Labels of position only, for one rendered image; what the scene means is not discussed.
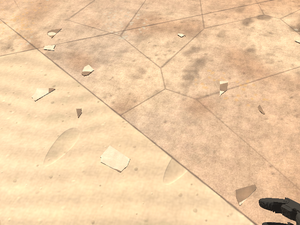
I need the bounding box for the robot right hand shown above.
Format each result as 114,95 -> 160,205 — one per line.
259,197 -> 300,225

